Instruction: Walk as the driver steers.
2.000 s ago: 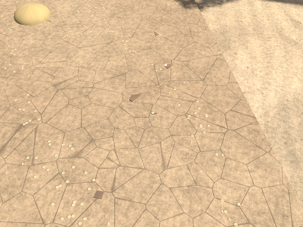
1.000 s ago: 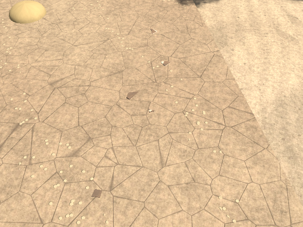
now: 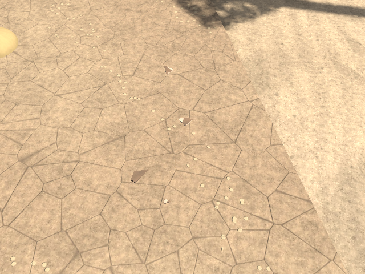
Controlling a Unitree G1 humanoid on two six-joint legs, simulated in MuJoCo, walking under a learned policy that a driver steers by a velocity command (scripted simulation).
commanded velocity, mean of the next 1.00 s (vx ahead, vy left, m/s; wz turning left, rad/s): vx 0.19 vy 0.00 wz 0.00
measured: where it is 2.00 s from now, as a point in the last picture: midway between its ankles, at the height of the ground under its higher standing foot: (184, 199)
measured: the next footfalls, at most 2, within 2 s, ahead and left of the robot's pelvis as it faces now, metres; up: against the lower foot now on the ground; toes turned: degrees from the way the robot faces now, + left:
right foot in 0.22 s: +0.27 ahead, -0.14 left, +0.00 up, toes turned -2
left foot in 0.48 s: +0.16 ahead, +0.10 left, +0.00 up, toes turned +2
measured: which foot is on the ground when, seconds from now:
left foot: down 0.00-0.24, up 0.26-0.46, down 0.48-0.84, up 0.86-1.00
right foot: up 0.00-0.20, down 0.22-1.00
